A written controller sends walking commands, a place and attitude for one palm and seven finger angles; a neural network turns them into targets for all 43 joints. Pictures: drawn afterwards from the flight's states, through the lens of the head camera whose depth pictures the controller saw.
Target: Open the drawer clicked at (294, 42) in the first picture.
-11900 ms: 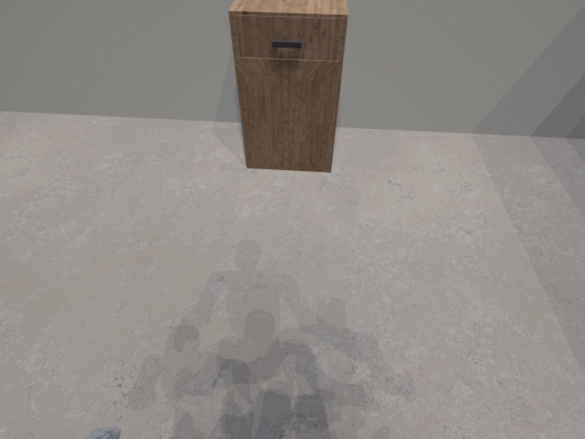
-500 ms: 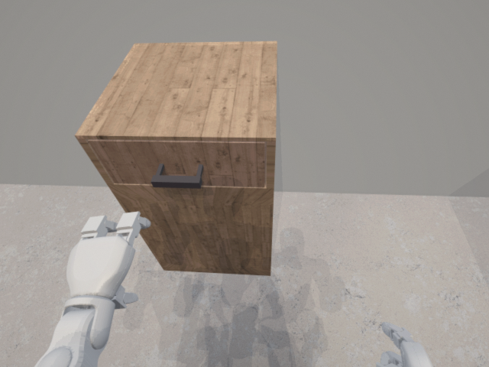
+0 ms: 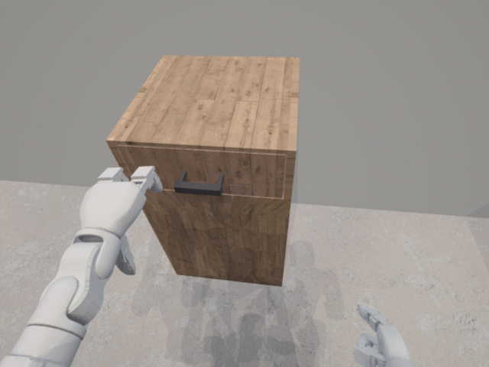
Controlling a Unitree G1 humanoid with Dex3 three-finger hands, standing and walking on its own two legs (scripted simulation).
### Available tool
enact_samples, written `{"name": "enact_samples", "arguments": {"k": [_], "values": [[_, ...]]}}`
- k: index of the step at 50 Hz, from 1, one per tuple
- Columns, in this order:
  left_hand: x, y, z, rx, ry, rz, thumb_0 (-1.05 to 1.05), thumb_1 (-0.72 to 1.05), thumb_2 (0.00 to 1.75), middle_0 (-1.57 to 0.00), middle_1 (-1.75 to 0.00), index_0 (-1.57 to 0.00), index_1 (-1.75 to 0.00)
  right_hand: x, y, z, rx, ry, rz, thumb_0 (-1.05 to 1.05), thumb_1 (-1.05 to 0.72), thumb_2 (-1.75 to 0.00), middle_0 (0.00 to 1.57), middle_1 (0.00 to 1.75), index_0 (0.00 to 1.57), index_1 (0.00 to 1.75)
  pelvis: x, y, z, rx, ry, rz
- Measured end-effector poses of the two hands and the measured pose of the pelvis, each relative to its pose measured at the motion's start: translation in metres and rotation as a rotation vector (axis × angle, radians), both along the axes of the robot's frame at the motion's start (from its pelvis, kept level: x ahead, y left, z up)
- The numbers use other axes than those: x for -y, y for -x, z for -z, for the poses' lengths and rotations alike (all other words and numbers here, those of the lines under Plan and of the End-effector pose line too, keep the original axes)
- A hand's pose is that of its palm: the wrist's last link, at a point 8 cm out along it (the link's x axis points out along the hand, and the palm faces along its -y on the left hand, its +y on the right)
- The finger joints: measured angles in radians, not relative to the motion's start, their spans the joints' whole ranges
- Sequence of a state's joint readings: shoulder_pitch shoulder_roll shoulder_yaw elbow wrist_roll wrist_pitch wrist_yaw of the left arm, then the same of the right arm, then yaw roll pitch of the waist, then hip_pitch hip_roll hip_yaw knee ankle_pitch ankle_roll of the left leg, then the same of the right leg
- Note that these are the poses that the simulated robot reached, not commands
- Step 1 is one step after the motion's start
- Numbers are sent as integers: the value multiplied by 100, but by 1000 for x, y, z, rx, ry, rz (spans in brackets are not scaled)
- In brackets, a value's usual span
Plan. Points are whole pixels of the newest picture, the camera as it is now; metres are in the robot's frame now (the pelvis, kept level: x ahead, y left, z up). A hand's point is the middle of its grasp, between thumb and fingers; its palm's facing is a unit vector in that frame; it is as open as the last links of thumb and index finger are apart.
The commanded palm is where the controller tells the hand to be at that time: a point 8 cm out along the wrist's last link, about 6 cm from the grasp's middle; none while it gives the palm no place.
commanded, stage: raise the hand with hooked fingers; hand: left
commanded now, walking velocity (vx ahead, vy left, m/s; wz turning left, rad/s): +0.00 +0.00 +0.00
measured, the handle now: (200, 182) +0.53 +0.21 -0.08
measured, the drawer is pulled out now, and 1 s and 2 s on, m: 0.00 0.00 0.00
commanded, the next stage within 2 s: move the hooked fingers above the handle in 0.34 s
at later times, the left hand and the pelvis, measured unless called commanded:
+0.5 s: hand (139, 223) +0.31 +0.23 +0.07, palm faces +0.03 -0.08 -1.00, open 13.8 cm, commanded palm +0.29 +0.23 +0.12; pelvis +0.00 -0.01 +0.00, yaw -1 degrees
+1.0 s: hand (166, 210) +0.36 +0.21 +0.03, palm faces -0.03 -0.05 -1.00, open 13.8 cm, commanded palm +0.35 +0.22 +0.09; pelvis +0.00 -0.02 -0.01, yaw +0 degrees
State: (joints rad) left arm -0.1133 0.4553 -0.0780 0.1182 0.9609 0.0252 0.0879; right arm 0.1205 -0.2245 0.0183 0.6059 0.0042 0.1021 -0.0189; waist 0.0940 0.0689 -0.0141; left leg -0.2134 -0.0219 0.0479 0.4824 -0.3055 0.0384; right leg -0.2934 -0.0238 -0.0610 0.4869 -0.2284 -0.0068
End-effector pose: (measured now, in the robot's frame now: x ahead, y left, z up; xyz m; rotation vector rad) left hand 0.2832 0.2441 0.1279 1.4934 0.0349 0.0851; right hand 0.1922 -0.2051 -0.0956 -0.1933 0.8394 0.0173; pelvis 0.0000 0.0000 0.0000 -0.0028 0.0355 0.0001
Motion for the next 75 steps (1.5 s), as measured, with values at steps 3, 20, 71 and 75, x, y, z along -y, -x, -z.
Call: {"name": "enact_samples", "arguments": {"k": [3, 20, 71, 75], "values": [[-1, -4, -1, -15, 11, 8, 0, -49, 30, -32, -119, -32, -120, 5, 8, 3, -27, 3, 16, 1, -91, -90, 20, 30, 20, 29, -1, -1, -1, -6, 0, 4], [6, 1, 7, 13, 8, 33, 0, -49, 30, -32, -120, -32, -120, 31, 30, 11, -93, 31, 75, 1, -91, -90, 20, 30, 19, 29, 2, -1, -1, -26, -4, 10], [38, -123, 67, -87, -46, 90, 0, -49, 30, -32, -120, -32, -120, 76, 138, 43, -350, 109, 276, 0, -91, -90, 20, 30, 20, 29, 12, 4, 18, -202, -9, 18], [37, -134, 71, -86, -49, 75, 0, -49, 30, -32, -120, -32, -120, 73, 149, 45, -377, 107, 294, 0, -91, -90, 20, 30, 20, 29, 9, 4, 20, -223, -8, 25]]}}
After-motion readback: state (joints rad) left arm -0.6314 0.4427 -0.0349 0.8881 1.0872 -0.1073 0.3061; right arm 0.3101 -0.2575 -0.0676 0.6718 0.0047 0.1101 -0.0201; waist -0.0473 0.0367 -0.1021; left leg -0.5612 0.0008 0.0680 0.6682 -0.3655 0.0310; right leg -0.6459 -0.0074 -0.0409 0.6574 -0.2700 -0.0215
